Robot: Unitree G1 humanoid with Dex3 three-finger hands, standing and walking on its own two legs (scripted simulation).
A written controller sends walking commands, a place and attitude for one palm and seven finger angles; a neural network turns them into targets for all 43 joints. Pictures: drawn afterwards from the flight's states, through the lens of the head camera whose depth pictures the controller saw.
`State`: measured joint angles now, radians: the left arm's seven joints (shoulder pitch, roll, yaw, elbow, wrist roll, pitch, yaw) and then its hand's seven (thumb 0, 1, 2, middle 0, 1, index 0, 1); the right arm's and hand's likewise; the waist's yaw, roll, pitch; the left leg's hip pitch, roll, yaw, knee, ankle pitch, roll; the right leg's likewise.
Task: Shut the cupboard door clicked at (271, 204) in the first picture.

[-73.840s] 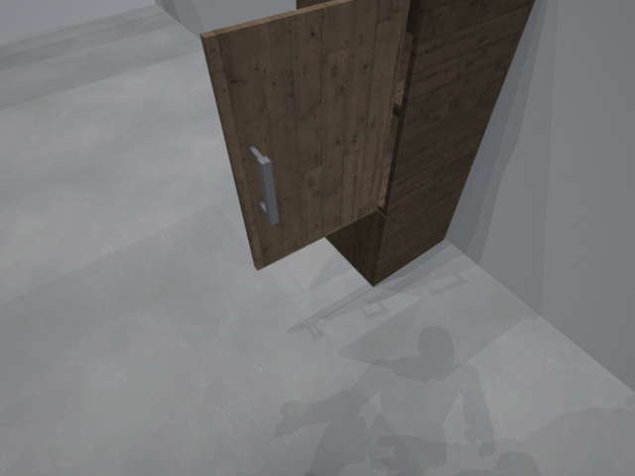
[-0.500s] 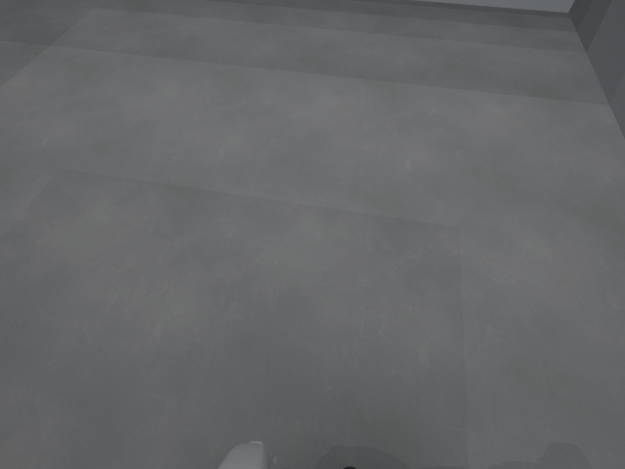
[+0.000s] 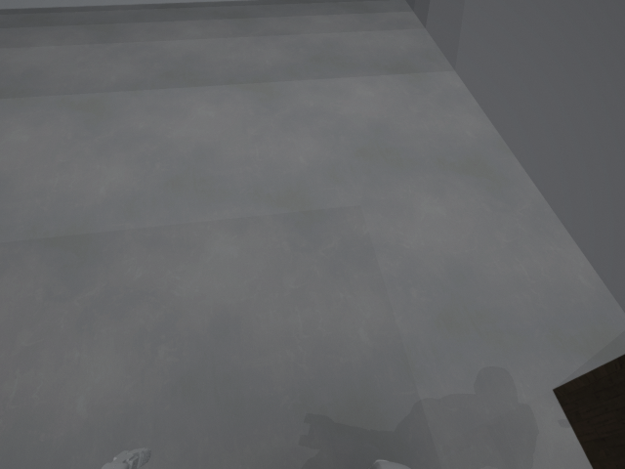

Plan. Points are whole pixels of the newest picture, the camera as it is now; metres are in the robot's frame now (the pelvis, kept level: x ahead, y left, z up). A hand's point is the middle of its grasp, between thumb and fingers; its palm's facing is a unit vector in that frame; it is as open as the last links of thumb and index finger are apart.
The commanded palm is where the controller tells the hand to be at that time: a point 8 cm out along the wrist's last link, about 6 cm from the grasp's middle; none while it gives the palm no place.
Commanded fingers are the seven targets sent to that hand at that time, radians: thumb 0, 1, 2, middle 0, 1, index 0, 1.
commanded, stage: turn to face it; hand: left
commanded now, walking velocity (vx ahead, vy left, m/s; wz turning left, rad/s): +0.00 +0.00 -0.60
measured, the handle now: out of the picture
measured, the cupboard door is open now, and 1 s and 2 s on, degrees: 6 6 6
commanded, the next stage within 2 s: none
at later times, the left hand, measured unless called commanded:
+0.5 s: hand (192, 452) +0.16 +0.19 -0.18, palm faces -0.25 -0.95 -0.19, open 7.4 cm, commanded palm none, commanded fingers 0.00 0.90 0.90 -0.20 -0.30 -0.20 -0.30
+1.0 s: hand (261, 403) +0.22 +0.09 -0.15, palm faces -0.56 -0.79 -0.27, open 7.4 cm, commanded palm none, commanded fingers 0.00 0.90 0.90 -0.20 -0.30 -0.20 -0.30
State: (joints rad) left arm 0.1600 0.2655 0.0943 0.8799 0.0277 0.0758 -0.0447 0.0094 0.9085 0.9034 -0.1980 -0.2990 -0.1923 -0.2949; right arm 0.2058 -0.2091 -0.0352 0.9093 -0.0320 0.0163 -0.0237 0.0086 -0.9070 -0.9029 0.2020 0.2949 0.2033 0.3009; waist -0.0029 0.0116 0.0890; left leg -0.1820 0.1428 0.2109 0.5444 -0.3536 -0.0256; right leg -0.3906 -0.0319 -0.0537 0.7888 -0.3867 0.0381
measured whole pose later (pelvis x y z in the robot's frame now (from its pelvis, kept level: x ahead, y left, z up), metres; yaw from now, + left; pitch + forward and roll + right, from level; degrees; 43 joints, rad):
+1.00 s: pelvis +0.02 -0.02 +0.00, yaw -35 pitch +1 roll +0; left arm 0.16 0.21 0.05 0.87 0.02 0.03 -0.01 0.01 0.91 0.90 -0.20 -0.30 -0.20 -0.30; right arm 0.20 -0.27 -0.06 0.93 -0.02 0.07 -0.02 0.01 -0.91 -0.90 0.20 0.29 0.20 0.30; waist -0.02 0.05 0.09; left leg -0.48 0.11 0.06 1.12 -0.46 -0.08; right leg -0.28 0.01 -0.01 0.56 -0.30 -0.03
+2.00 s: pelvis +0.05 -0.03 +0.00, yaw -65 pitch +2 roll +0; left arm 0.18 0.19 0.04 0.91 0.03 0.03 -0.01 0.01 0.90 0.90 -0.20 -0.30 -0.20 -0.30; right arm 0.21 -0.24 -0.04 0.93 -0.01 0.05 -0.01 0.01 -0.91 -0.90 0.20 0.29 0.20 0.30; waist -0.02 0.01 0.05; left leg -0.45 0.07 0.04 0.91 -0.40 -0.08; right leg -0.25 0.01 0.02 0.48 -0.26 -0.02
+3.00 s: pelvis +0.07 -0.24 -0.01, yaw -75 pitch -1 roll +0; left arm 0.32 0.16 0.04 1.13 0.02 -0.01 0.00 0.01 0.91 0.90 -0.20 -0.30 -0.20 -0.30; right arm 0.20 -0.13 -0.01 0.99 -0.03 -0.05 -0.02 0.00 -0.92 -0.90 0.20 0.29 0.20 0.30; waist 0.00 -0.05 0.05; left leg -0.35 0.04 0.15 0.60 -0.25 0.06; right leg -0.29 0.01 -0.04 1.06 -0.50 -0.05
